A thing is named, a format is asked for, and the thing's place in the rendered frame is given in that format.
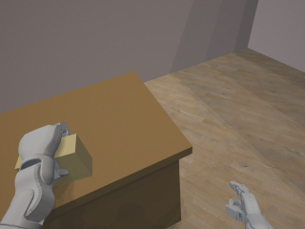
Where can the left robot hand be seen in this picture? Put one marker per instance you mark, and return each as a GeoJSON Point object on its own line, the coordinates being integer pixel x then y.
{"type": "Point", "coordinates": [45, 141]}

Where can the sponge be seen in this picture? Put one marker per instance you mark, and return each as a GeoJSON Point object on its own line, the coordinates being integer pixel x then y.
{"type": "Point", "coordinates": [72, 156]}

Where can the table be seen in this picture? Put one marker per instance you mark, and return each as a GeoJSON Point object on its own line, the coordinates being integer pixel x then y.
{"type": "Point", "coordinates": [135, 148]}

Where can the robot right forearm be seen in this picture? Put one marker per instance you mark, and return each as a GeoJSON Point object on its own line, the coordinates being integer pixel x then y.
{"type": "Point", "coordinates": [256, 221]}

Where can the right robot hand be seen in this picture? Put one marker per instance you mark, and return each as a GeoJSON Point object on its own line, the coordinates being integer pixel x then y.
{"type": "Point", "coordinates": [237, 209]}

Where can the robot left forearm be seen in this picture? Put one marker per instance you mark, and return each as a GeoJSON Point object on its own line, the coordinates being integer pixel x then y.
{"type": "Point", "coordinates": [33, 199]}

